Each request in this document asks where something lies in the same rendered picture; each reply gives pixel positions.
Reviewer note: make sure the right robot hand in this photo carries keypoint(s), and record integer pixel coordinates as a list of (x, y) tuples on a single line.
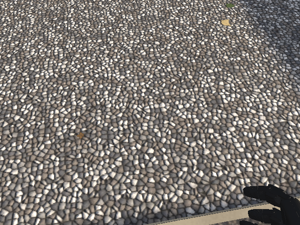
[(289, 213)]

